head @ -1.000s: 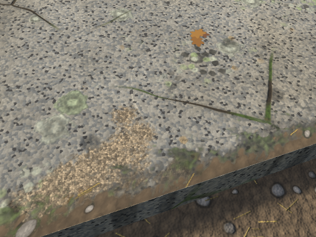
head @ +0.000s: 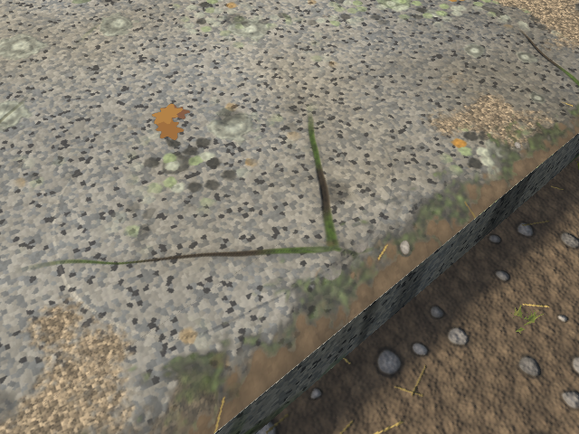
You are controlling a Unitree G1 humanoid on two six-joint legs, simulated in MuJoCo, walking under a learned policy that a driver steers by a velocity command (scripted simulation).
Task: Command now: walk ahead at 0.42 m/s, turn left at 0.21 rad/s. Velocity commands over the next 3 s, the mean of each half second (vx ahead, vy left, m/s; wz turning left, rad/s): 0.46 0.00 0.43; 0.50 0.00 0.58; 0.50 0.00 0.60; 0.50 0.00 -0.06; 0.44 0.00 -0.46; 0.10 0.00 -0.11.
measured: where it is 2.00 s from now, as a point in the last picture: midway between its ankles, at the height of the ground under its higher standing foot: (114, 223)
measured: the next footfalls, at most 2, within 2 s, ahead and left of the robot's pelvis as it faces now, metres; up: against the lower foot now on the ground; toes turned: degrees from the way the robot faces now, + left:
right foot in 0.10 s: +0.17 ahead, -0.14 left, +0.00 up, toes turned +3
left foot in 0.56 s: +0.29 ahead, +0.07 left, +0.00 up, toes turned +21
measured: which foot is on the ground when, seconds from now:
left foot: down 0.00-0.12, up 0.14-0.54, down 0.56-1.00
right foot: up 0.00-0.08, down 0.10-0.56, up 0.58-1.00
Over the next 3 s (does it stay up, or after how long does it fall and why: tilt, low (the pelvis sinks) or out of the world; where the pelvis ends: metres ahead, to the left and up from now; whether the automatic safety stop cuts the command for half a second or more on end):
stays up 1.25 0.61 0.17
